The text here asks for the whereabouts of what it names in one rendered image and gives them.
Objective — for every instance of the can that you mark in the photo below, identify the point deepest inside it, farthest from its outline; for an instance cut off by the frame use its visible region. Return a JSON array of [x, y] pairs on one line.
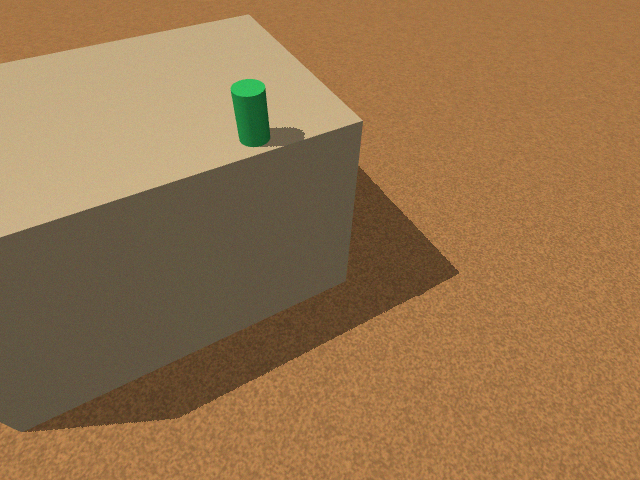
[[251, 113]]

